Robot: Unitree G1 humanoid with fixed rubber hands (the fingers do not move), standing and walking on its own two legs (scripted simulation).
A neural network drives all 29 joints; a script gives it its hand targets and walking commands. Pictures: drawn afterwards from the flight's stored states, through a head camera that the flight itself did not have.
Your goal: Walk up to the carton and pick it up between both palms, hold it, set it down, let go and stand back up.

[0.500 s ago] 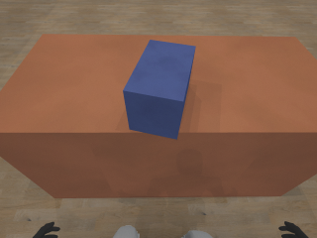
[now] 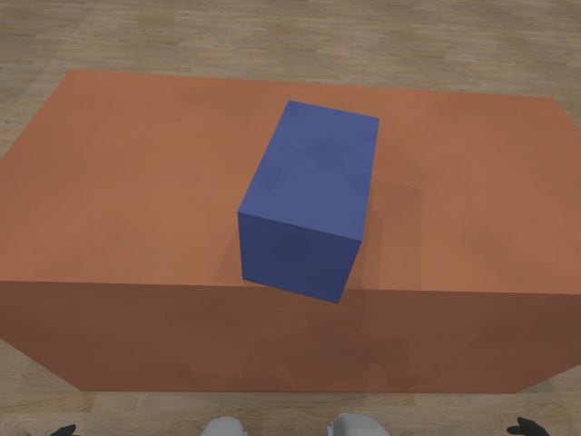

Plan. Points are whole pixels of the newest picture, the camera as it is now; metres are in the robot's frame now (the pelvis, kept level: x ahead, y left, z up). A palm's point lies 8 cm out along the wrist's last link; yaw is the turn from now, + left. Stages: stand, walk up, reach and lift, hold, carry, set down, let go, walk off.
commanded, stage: walk up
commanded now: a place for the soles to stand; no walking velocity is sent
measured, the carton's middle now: (312, 197) +0.48 -0.02 +0.04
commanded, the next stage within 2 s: reach and lift in 1.30 s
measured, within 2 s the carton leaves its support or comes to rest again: neither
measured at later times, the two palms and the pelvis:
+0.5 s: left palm out of the picture +0.12 +0.30 -0.08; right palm out of the picture +0.13 -0.33 -0.07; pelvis +0.02 -0.02 +0.00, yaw +1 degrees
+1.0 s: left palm out of the picture +0.11 +0.31 -0.08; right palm out of the picture +0.13 -0.33 -0.07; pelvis +0.02 -0.02 +0.01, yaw +1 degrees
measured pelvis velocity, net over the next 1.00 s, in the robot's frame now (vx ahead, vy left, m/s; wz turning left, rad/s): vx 0.02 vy -0.02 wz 0.01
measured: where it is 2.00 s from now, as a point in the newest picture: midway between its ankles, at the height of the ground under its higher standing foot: outside the picture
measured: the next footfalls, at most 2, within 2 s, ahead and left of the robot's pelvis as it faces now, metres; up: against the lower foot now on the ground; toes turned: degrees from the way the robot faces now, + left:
right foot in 0.02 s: +0.09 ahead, -0.14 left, +0.00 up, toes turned -1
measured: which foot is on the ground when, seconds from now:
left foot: down 0.00-1.00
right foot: up 0.00-0.00, down 0.02-1.00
